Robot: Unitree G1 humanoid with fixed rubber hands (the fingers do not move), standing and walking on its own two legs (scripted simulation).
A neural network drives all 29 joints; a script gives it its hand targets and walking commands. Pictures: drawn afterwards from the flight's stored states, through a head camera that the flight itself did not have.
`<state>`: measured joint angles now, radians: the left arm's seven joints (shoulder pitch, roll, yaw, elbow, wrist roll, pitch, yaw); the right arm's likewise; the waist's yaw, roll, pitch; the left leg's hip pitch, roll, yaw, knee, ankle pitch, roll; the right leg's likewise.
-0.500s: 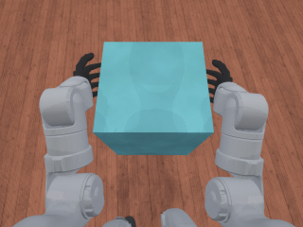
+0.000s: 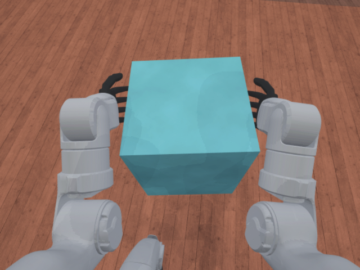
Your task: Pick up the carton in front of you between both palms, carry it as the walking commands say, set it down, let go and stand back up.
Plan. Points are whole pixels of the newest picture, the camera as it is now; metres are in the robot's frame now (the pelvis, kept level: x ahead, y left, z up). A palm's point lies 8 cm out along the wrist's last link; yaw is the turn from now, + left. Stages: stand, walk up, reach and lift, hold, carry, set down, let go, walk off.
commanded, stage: carry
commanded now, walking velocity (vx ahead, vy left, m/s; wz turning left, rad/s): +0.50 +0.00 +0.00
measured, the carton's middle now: (187, 135) +0.39 +0.04 +0.07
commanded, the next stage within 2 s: none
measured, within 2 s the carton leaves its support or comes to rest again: neither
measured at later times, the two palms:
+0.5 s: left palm (173, 3) +0.72 +0.12 +0.20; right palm (290, 14) +0.69 -0.17 +0.21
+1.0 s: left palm out of the picture +1.02 +0.15 +0.24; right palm out of the picture +1.00 -0.14 +0.24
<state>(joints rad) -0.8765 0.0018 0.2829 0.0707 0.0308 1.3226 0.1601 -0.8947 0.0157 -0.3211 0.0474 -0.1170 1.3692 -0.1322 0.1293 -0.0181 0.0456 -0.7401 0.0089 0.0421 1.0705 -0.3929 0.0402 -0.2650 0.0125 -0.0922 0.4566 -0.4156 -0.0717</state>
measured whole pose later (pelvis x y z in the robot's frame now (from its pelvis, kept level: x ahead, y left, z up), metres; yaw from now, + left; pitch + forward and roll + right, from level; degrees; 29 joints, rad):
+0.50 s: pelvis +0.31 +0.01 +0.03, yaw -2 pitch +6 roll -1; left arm -0.92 0.00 0.32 0.06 0.12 1.39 0.13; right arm -0.96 -0.02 -0.27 0.14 -0.04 1.36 -0.18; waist -0.09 0.03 0.00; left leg -0.18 0.02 0.09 0.49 -0.53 0.03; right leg -0.67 -0.01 -0.10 0.71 -0.32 -0.05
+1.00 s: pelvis +0.62 +0.02 +0.07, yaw -1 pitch +5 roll +1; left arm -0.97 0.05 0.29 0.27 0.07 1.38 0.19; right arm -0.93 0.03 -0.27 0.20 -0.14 1.31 -0.16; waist -0.03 -0.01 -0.02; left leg -0.49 -0.02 0.11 0.66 -0.40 0.06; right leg -0.46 0.00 0.00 1.22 -0.54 -0.03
